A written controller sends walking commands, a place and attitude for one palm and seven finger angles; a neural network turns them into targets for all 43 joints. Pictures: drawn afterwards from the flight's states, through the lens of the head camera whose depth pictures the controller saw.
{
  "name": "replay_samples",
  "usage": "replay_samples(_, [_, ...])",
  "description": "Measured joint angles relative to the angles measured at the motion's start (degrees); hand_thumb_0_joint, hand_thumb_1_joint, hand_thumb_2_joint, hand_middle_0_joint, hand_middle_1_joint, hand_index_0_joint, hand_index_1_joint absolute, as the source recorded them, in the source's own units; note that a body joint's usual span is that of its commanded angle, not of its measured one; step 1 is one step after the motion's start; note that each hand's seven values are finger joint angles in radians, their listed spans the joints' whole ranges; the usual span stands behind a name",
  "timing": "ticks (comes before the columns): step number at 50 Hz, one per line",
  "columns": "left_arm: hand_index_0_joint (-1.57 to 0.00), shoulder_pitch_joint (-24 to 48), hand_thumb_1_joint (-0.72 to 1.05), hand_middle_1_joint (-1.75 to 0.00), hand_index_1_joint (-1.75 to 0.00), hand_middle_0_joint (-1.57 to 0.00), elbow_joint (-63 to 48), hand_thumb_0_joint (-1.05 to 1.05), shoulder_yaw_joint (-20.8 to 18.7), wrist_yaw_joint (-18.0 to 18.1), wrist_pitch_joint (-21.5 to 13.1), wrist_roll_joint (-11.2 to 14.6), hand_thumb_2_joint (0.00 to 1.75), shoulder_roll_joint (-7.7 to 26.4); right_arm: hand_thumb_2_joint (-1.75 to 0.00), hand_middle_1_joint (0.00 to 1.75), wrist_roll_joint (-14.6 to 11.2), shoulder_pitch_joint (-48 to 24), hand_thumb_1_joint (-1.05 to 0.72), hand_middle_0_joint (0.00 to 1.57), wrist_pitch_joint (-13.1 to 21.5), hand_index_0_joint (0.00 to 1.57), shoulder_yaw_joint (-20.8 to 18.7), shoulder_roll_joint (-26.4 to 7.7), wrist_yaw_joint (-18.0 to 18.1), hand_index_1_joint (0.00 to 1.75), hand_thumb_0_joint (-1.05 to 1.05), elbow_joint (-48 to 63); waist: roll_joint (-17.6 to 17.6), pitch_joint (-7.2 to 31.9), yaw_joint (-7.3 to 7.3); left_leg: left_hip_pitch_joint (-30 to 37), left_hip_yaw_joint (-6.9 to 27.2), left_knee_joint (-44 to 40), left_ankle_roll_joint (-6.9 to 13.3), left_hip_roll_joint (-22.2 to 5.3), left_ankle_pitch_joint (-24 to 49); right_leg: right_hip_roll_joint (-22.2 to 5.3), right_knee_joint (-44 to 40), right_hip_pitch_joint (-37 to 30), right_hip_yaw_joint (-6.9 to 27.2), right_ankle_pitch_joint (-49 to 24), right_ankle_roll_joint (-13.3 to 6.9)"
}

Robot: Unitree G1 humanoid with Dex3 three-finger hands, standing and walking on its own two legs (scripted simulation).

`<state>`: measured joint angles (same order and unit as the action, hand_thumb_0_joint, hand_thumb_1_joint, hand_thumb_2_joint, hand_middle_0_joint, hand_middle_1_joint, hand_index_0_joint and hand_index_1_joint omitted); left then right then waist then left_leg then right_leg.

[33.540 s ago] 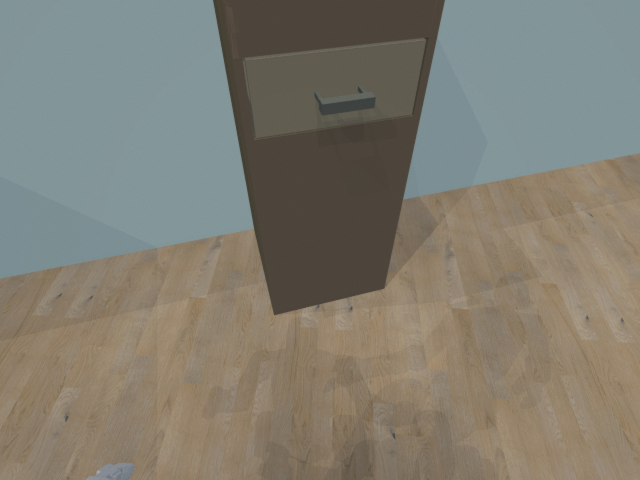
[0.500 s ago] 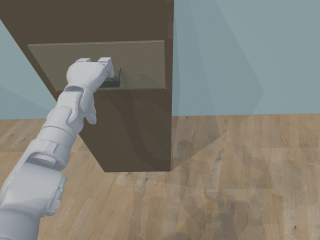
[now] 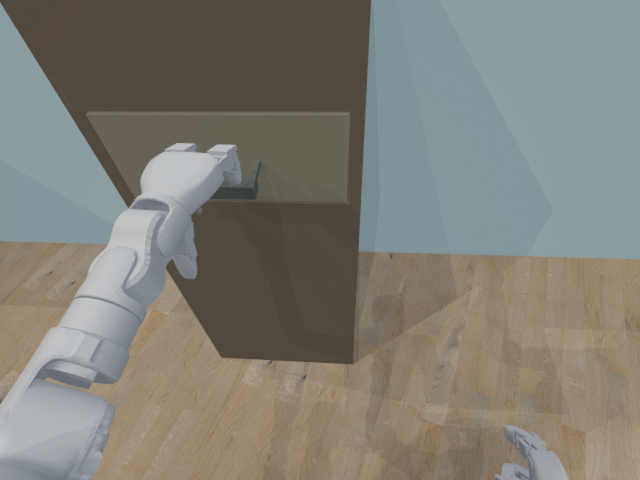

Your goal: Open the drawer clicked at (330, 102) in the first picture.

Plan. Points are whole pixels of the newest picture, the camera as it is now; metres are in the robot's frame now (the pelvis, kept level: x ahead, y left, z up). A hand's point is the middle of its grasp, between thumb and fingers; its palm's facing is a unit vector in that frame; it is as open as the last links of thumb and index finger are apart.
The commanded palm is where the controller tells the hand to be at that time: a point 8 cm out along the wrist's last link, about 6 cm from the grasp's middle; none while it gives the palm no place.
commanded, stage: re-aim the fingers above the handle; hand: left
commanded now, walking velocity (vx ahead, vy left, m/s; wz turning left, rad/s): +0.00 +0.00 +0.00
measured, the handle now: (222, 176) +0.53 +0.20 +0.07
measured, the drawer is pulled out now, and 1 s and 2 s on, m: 0.00 0.00 0.00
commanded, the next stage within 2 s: none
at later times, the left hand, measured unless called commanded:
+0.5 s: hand (222, 207) +0.41 +0.16 +0.12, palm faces -0.04 -0.03 -1.00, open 13.8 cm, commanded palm +0.39 +0.18 +0.19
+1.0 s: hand (242, 201) +0.42 +0.13 +0.13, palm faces +0.01 -0.04 -1.00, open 13.8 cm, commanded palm +0.41 +0.19 +0.19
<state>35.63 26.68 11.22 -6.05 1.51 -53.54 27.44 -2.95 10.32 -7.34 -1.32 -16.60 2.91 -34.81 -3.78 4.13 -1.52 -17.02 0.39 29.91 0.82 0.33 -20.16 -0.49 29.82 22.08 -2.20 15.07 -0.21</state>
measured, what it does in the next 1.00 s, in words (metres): stands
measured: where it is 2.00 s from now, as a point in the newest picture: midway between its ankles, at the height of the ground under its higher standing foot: outside the picture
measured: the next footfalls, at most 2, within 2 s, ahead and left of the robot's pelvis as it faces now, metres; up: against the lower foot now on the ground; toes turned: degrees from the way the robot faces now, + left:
none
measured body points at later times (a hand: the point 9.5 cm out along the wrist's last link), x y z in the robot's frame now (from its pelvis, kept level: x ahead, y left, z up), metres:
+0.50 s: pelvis -0.01 +0.00 +0.00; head +0.01 -0.03 +0.45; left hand +0.41 +0.16 +0.18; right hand +0.11 -0.24 -0.13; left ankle -0.06 +0.11 -0.73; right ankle -0.01 -0.12 -0.73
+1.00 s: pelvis -0.02 +0.00 +0.00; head +0.01 -0.03 +0.45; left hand +0.41 +0.13 +0.18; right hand +0.12 -0.25 -0.12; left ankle -0.06 +0.11 -0.73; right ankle -0.01 -0.12 -0.73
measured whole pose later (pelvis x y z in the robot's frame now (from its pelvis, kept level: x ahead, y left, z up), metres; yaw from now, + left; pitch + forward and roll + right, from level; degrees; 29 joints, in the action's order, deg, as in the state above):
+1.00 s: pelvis -0.02 +0.00 +0.00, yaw -1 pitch +6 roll +0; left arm 41.3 33.5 13.3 0.4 -1.9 -54.9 22.1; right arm -2.5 11.1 -5.2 -0.4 -14.9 3.2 -37.5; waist -3.9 3.7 0.0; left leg -16.8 -0.7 28.8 0.9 0.9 -18.3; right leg -1.0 29.8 22.6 -1.1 13.5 -0.1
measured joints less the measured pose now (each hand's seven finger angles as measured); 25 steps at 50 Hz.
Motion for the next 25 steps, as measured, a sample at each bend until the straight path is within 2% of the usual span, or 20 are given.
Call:
replay_samples(2, [-0.32, -0.17, -0.49, -1.2, -1.2, -0.32, -0.95, 0.0, -0.15, 1.53, -2.01, -0.04, 0.3, -0.21, -0.9, 0.3, 0.31, -0.72, -0.91, 0.2, 0.7, 0.2, -0.32, 0.17, -0.02, 0.3, 0.01, 0.13, 0.16, -0.2, -0.23, -0.26, 0.09, 0.27, -0.03, 0.04, -0.02, -0.05, 0.13, 0.16, -0.09, -0.02, 0.0])
replay_samples(4, [-0.33, 0.27, -0.49, -1.2, -1.2, -0.32, -1.41, 0.0, -0.03, 3.65, -2.51, -0.22, 0.3, -0.62, -0.9, 0.3, 0.53, -1.04, -0.91, 0.2, 1.33, 0.2, -0.6, 0.45, -0.41, 0.3, 0.01, -0.04, 0.09, -0.11, -0.55, -0.61, 0.16, 0.4, -0.04, 0.13, 0.05, -0.14, 0.15, 0.42, -0.14, -0.12, 0.04])
replay_samples(7, [-0.33, 1.61, -0.49, -1.2, -1.2, -0.32, -1.48, 0.0, 0.6, 6.82, -0.81, -0.39, 0.3, -2.01, -0.9, 0.3, 0.54, -1.09, -0.91, 0.2, 1.69, 0.2, -0.66, 1.01, -1.51, 0.3, 0.01, -0.95, -0.33, 0.4, -1.1, -0.95, 0.24, 0.32, 0.0, 0.34, 0.29, -0.36, 0.01, 0.68, -0.21, -0.34, 0.17])
replay_samples(10, [-0.32, 3.43, -0.49, -1.2, -1.2, -0.32, 1.1, 0.0, 0.6, 8.68, 2.54, -1.38, 0.3, -3.23, -0.9, 0.3, 0.35, -1.46, -0.91, 0.2, 0.9, 0.2, 0.4, 1.68, -2.27, 0.3, 0.01, -2.44, -0.79, 0.98, -1.15, -0.86, -0.03, -0.14, 0.12, 0.52, 0.62, -0.52, -0.16, 0.81, 0.08, -0.62, 0.27])
replay_samples(14, [-0.32, 6.18, -0.49, -1.2, -1.2, -0.32, 7.11, 0.0, 1.0, 7.49, 7.82, -2.51, 0.3, -3.46, -0.9, 0.3, -0.16, -1.48, -0.91, 0.2, -0.65, 0.2, 2.04, 2.67, -2.27, 0.3, 0.01, -3.22, -1.24, 1.0, -0.37, -0.53, -0.49, -0.92, 0.26, 0.72, 1.22, -0.67, -0.32, 0.91, 0.56, -1.02, 0.35])
replay_samples(17, [-0.32, 6.06, -0.49, -1.2, -1.2, -0.32, 8.1, 0.0, 1.21, 4.62, 9.25, -1.93, 0.3, -2.99, -0.9, 0.3, -0.26, -0.23, -0.91, 0.2, -1.33, 0.2, 2.42, 3.11, -1.82, 0.3, 0.01, -2.41, -1.45, 0.83, 0.32, -0.19, -0.75, -1.38, 0.37, 0.81, 1.54, -0.73, -0.42, 0.81, 0.83, -1.23, 0.4])
replay_samples(21, [-0.32, 4.42, -0.49, -1.2, -1.2, -0.32, 5.78, 0.0, 2.25, 1.84, 6.1, -0.56, 0.3, -3.27, -0.9, 0.3, -0.04, 1.93, -0.9, 0.2, -1.13, 0.2, 2.15, 2.88, -1.0, 0.3, 0.01, -1.8, -1.27, 0.46, 0.69, 0.31, -0.73, -1.18, 0.46, 0.92, 1.42, -0.84, -0.07, 0.36, 0.83, -1.0, 0.46])
replay_samples(25, [-0.32, 2.74, -0.49, -1.2, -1.2, -0.32, 3.56, 0.0, 1.56, 2.76, 0.5, -0.52, 0.3, -3.76, -0.9, 0.3, 0.35, 2.91, -0.9, 0.2, -0.33, 0.2, 1.59, 2.33, -0.41, 0.3, 0.01, -2.17, -0.68, -0.01, 0.97, 0.49, -1.05, -0.82, 0.39, 0.77, 1.21, -0.65, 0.22, 0.29, 1.13, -0.97, 0.37])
